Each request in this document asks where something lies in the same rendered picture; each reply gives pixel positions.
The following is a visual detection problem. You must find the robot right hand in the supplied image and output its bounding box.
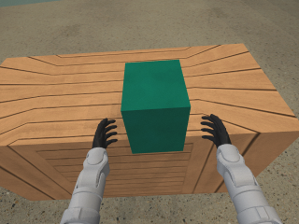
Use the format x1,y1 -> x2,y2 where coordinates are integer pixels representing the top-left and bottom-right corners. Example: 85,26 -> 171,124
200,114 -> 232,149

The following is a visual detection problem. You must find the carton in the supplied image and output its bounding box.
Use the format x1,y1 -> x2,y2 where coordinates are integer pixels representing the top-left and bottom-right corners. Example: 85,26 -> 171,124
121,60 -> 191,154

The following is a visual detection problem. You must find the robot right forearm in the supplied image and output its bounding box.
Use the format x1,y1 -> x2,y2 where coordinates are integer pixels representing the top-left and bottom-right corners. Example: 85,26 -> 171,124
216,144 -> 283,224

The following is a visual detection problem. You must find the robot left forearm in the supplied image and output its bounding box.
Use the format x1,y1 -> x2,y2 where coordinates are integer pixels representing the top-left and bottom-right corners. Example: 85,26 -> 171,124
60,147 -> 110,224

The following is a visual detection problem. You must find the pedestal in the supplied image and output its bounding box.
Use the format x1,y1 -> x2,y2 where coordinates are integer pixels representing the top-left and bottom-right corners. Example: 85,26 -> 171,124
0,43 -> 299,201

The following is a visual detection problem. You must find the robot left hand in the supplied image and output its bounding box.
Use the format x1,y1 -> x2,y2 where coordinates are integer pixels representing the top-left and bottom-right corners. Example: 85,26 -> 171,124
92,118 -> 118,149

